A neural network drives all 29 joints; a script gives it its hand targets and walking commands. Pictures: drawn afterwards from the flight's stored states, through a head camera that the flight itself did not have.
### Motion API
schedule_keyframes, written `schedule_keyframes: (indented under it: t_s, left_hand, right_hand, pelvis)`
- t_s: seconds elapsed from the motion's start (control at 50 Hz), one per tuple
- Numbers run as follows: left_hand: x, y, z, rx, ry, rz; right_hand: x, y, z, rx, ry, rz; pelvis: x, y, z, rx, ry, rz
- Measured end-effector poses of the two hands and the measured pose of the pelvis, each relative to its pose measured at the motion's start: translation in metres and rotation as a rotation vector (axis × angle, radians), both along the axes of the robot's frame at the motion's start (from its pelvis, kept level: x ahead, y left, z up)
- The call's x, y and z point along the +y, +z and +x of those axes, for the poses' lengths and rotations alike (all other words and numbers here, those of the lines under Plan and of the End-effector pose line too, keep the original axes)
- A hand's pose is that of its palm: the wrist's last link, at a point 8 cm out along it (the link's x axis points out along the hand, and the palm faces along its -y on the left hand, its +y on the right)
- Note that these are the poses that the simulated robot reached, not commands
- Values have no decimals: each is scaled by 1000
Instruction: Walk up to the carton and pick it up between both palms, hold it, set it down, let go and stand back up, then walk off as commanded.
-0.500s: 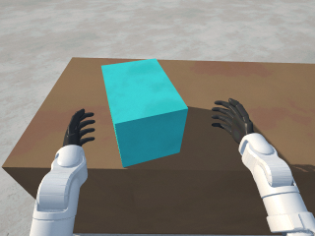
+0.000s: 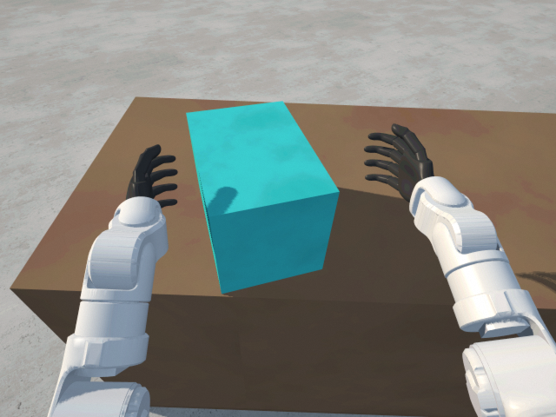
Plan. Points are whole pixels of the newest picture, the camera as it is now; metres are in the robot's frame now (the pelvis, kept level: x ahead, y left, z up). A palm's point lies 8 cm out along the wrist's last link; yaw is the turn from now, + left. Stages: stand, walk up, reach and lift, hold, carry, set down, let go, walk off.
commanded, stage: reach and lift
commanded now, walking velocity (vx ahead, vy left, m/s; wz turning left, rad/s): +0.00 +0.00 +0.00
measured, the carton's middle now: (254, 191) +0.50 +0.05 +0.05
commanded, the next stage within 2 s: none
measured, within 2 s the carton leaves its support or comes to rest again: neither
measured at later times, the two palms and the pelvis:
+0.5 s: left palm (152, 161) +0.41 +0.18 +0.19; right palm (393, 133) +0.46 -0.16 +0.21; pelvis +0.01 +0.00 +0.00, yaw +0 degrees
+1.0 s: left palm (157, 171) +0.43 +0.19 +0.14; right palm (387, 155) +0.48 -0.17 +0.15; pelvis +0.02 +0.00 +0.00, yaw +0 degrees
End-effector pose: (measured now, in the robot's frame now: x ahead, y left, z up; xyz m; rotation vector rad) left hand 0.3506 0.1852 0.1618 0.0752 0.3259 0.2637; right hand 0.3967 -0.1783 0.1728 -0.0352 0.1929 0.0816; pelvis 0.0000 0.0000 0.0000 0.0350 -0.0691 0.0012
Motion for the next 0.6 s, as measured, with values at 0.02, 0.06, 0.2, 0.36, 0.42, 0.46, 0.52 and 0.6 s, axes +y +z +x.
schedule_keyframes:
  t_s: [0.02,0.06,0.2,0.36,0.42,0.46,0.52,0.6]
  left_hand:
    - [0,1,2,0,2,1]
    - [0,3,6,-4,7,3]
    - [0,11,24,-3,22,12]
    - [-2,20,44,-21,20,17]
    - [-2,22,50,-28,20,16]
    - [-2,23,53,-29,18,15]
    - [-1,23,59,-19,21,12]
    - [-1,24,67,-15,25,16]
  right_hand:
    - [1,1,2,2,-1,0]
    - [2,4,7,5,-1,0]
    - [10,12,27,22,5,7]
    - [19,23,49,17,16,14]
    - [21,28,56,6,19,13]
    - [22,31,59,1,21,11]
    - [23,34,66,10,15,11]
    - [24,36,74,24,9,15]
  pelvis:
    - [0,0,0,0,0,0]
    - [0,0,0,2,0,0]
    - [0,0,2,21,1,0]
    - [-1,0,7,58,2,0]
    - [-1,0,8,73,2,0]
    - [-1,0,9,79,2,0]
    - [-1,0,10,89,3,0]
    - [-1,0,12,117,4,-1]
